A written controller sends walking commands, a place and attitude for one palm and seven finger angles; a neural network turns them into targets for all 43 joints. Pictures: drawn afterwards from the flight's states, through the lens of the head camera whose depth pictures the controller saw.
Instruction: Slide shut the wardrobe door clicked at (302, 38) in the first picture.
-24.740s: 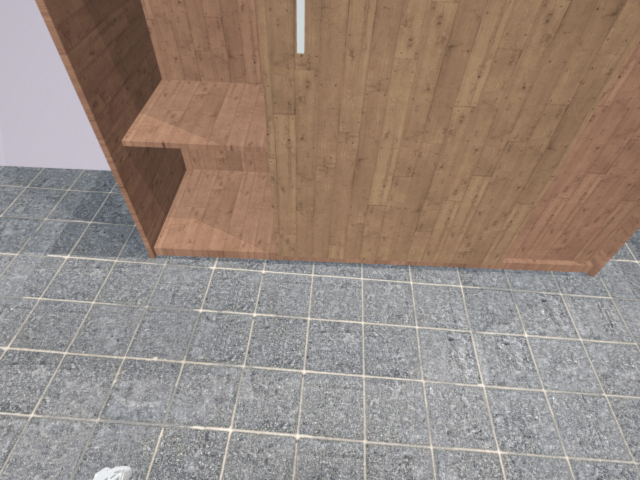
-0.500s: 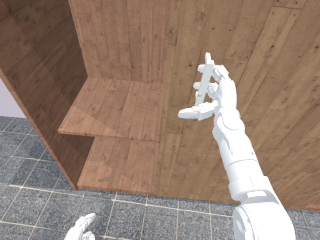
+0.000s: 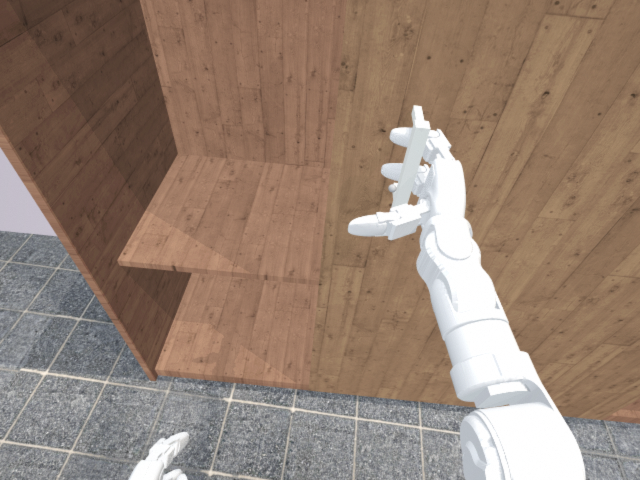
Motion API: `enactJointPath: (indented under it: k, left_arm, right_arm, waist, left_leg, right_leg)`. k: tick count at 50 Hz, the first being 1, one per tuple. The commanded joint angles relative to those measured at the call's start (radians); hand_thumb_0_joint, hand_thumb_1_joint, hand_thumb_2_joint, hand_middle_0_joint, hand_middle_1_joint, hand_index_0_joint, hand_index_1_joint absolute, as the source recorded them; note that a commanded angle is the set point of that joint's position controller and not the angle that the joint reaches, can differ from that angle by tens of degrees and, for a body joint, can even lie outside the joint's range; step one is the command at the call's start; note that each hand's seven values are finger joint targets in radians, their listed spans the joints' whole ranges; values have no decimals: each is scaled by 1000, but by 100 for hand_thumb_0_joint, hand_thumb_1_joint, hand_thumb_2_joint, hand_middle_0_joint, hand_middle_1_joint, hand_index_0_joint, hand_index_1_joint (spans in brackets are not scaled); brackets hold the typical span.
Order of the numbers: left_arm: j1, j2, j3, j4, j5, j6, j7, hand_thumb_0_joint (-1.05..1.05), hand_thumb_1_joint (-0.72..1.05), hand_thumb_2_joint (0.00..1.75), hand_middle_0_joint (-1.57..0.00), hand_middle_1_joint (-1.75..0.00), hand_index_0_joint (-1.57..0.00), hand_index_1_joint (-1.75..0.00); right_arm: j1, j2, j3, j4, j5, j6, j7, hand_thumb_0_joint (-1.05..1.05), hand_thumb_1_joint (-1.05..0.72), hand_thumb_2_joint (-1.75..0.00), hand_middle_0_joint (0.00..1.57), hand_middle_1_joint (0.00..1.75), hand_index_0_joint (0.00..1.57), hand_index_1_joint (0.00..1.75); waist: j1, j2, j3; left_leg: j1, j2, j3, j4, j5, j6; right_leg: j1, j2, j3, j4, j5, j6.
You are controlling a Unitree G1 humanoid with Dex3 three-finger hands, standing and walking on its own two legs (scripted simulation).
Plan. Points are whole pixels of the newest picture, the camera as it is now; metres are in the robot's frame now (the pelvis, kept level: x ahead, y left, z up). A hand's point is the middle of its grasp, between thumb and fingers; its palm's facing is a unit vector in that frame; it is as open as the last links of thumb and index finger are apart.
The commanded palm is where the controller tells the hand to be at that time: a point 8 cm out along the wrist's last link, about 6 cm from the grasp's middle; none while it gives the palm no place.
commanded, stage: slide the fingers in behind the handle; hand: right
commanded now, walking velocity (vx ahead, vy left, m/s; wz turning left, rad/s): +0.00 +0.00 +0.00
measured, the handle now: (407, 164) +0.48 -0.07 +0.17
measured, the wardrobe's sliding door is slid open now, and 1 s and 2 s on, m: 0.49 0.49 0.49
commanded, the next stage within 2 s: grip the handle and tug to test in 0.34 s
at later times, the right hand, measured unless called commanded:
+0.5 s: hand (392, 188) +0.42 -0.04 +0.18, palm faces -0.01 +1.00 +0.00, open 14.1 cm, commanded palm +0.40 -0.09 +0.17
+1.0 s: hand (392, 188) +0.42 -0.04 +0.18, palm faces +0.00 +1.00 -0.01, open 8.0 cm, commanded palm +0.40 -0.08 +0.17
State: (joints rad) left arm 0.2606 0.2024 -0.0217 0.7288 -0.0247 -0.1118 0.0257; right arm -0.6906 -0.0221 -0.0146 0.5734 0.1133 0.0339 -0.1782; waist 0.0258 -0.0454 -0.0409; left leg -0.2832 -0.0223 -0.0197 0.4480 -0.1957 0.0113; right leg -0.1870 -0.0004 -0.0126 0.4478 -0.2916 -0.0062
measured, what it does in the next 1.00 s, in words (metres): stands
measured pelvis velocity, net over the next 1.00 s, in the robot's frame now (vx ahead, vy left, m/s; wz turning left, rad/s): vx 0.01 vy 0.00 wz -0.02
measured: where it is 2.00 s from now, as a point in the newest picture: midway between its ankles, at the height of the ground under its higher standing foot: outside the picture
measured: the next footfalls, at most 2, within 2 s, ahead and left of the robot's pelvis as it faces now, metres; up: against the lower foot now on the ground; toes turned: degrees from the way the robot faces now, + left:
none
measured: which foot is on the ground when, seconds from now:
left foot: down 0.00-1.00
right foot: down 0.00-1.00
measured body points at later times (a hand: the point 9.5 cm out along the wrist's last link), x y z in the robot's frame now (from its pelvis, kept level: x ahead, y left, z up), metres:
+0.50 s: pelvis +0.00 +0.00 +0.00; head +0.00 +0.02 +0.45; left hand +0.12 +0.23 -0.12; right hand +0.41 -0.09 +0.18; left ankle +0.02 +0.11 -0.74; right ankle -0.04 -0.11 -0.74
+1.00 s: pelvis +0.01 +0.00 +0.00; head +0.01 +0.02 +0.45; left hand +0.14 +0.22 -0.12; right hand +0.42 -0.10 +0.18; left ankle +0.02 +0.11 -0.74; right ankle -0.04 -0.11 -0.74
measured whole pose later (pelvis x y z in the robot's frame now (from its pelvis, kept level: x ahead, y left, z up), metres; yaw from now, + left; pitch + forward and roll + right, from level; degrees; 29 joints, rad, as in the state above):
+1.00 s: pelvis +0.01 +0.00 +0.00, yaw -1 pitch +2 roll +0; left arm 0.25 0.20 -0.01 0.73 -0.02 -0.10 0.01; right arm -0.65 -0.01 0.03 0.49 0.11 0.06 -0.19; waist 0.01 -0.06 -0.04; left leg -0.26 -0.02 0.00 0.45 -0.22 0.01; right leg -0.17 0.00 0.00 0.45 -0.31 -0.01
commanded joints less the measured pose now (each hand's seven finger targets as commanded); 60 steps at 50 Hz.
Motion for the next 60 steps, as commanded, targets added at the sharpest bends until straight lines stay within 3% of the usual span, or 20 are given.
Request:
enactJointPath:
  k: [1,9,10,13,14,18,22,23,25,30,31,33,36,40,42,43,44,47,52,60]
  left_arm:
    - [-60,98,34,-127,-6,-55,2,0,90,90,-20,-30,-20,-30]
    - [-64,97,36,-128,-6,-61,-3,0,90,90,-20,-30,-20,-30]
    - [-62,96,35,-127,-5,-62,-3,0,90,90,-20,-30,-20,-30]
    - [-62,102,35,-121,-4,-58,0,0,90,90,-20,-30,-20,-30]
    - [-62,99,33,-122,-6,-59,-1,0,90,90,-20,-30,-20,-30]
    - [-57,103,36,-117,-3,-56,-1,0,90,90,-20,-30,-20,-30]
    - [-60,98,35,-121,-4,-57,-2,0,90,90,-20,-30,-20,-30]
    - [-64,101,36,-120,-4,-53,-2,0,90,90,-20,-30,-20,-30]
    - [-66,95,36,-127,-6,-56,-6,0,90,90,-20,-30,-20,-30]
    - [-68,96,37,-130,-6,-58,-10,0,90,90,-20,-30,-20,-30]
    - [-65,97,38,-128,-5,-59,-10,0,90,90,-20,-30,-20,-30]
    - [-71,97,41,-135,-3,-57,-13,0,90,90,-20,-30,-20,-30]
    - [-70,95,43,-138,-3,-59,-18,0,90,90,-20,-30,-20,-30]
    - [-76,95,43,-139,-6,-51,-22,0,90,90,-20,-30,-20,-30]
    - [-75,92,44,-140,-6,-52,-22,0,90,90,-20,-30,-20,-30]
    - [-80,95,46,-142,-5,-49,-23,0,90,90,-20,-30,-20,-30]
    - [-82,91,44,-142,-5,-48,-24,0,90,90,-20,-30,-20,-30]
    - [-78,95,43,-135,-6,-40,-19,0,90,90,-20,-30,-20,-30]
    - [-77,92,39,-128,-7,-29,-13,0,90,90,-20,-30,-20,-30]
    - [-68,93,36,-124,-4,-18,-7,0,90,90,-20,-30,-20,-30]
  right_arm:
    - [-502,-63,-7,-238,-2,-72,5,0,50,-30,30,120,30,120]
    - [-497,-48,11,-264,-4,-85,5,0,50,-30,30,120,30,120]
    - [-493,-29,23,-250,1,-83,6,0,50,-30,30,120,30,120]
    - [-497,-60,3,-235,-4,-80,2,0,50,-30,30,120,30,120]
    - [-516,-38,19,-245,-5,-80,2,0,50,-30,30,120,30,120]
    - [-492,-63,-1,-227,-7,-77,-2,0,50,-30,30,120,30,120]
    - [-504,-49,7,-249,-4,-77,1,0,50,-30,30,120,30,120]
    - [-483,-68,-6,-244,-7,-79,0,0,45,-32,30,121,30,121]
    - [-489,-25,31,-273,-5,-84,5,0,36,-36,32,122,32,122]
    - [-483,-15,42,-295,-3,-83,3,0,13,-46,34,125,34,125]
    - [-482,-20,37,-289,-1,-82,4,0,8,-48,35,126,35,126]
    - [-463,-23,41,-315,-9,-85,3,0,-1,-52,35,127,35,127]
    - [-450,-11,50,-353,-3,-83,7,0,-15,-58,37,129,37,129]
    - [-417,-4,59,-356,-2,-72,10,0,-34,-66,39,132,39,132]
    - [-455,26,91,-379,-4,-68,11,0,-43,-70,40,133,40,133]
    - [-430,7,76,-369,-6,-67,6,0,-48,-72,41,134,41,134]
    - [-418,33,93,-358,-4,-60,10,0,-53,-74,41,135,41,135]
    - [-444,4,72,-351,-3,-47,11,0,-67,-80,43,137,43,137]
    - [-473,17,82,-312,-5,-27,9,0,-90,-90,45,140,45,140]
    - [-518,13,75,-253,-11,-33,5,0,-90,-90,45,140,45,140]
  waist:
    - [7,122,-288]
    - [4,102,-306]
    - [10,129,-296]
    - [5,130,-280]
    - [11,105,-285]
    - [1,132,-297]
    - [5,120,-298]
    - [-4,119,-300]
    - [4,114,-307]
    - [5,107,-305]
    - [5,129,-309]
    - [-8,101,-329]
    - [-6,103,-354]
    - [-8,94,-331]
    - [7,115,-334]
    - [-7,117,-334]
    - [2,106,-318]
    - [6,119,-315]
    - [18,112,-294]
    - [22,119,-299]
  left_leg:
    - [161,10,38,-37,251,4]
    - [170,11,40,-29,268,7]
    - [164,10,43,-30,269,5]
    - [167,13,43,-34,251,6]
    - [159,13,39,-34,258,5]
    - [179,15,44,-28,270,7]
    - [174,14,41,-27,290,6]
    - [184,16,45,-27,279,8]
    - [175,13,46,-22,294,8]
    - [172,12,47,-21,305,9]
    - [178,11,47,-18,312,8]
    - [196,13,51,-9,331,13]
    - [205,12,49,-1,379,11]
    - [201,12,53,-1,388,12]
    - [192,11,57,2,394,10]
    - [208,13,57,1,387,13]
    - [193,12,53,-2,393,10]
    - [188,12,54,-6,380,9]
    - [168,14,52,-13,362,7]
    - [160,15,51,-13,334,9]
  right_leg:
    - [41,0,-27,-33,276,-14]
    - [51,-2,-27,-32,299,-10]
    - [50,-2,-26,-32,294,-12]
    - [37,-3,-24,-37,286,-11]
    - [45,-1,-26,-35,286,-12]
    - [38,-2,-24,-34,305,-10]
    - [46,0,-28,-31,312,-12]
    - [42,-1,-26,-33,313,-10]
    - [59,-3,-24,-31,326,-9]
    - [67,-5,-24,-30,338,-8]
    - [64,-5,-23,-28,340,-8]
    - [73,-5,-23,-26,374,-5]
    - [91,-5,-24,-18,411,-4]
    - [87,-7,-25,-16,422,-2]
    - [99,-8,-19,-14,427,-4]
    - [89,-7,-20,-14,428,-4]
    - [91,-5,-24,-12,420,-8]
    - [86,-4,-21,-14,402,-7]
    - [83,-1,-20,-14,379,-11]
    - [73,2,-12,-15,359,-13]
